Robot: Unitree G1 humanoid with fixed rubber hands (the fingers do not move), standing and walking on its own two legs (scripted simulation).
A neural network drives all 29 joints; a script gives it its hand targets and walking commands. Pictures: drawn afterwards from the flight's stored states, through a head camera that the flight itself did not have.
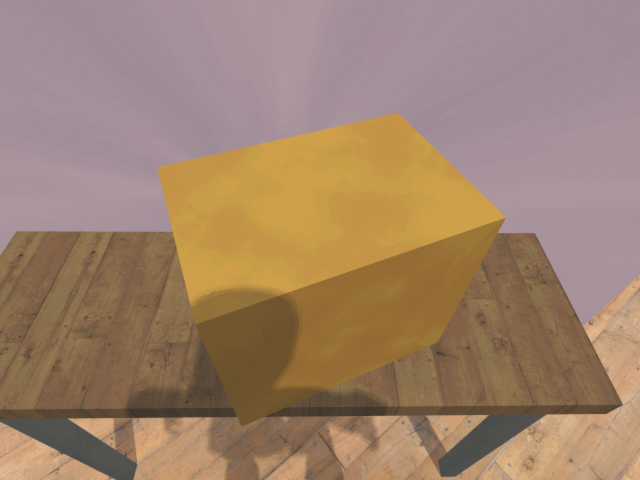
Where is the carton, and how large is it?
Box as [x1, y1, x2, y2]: [157, 113, 505, 426]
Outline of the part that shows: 398,113 157,167 194,321 241,426 436,342 505,217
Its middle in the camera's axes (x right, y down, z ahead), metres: +0.00 +0.04 +0.52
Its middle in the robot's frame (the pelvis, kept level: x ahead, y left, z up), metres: +0.37 +0.01 +0.06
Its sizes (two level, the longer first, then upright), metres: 0.313 0.212 0.277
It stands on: a table, 0.70 m high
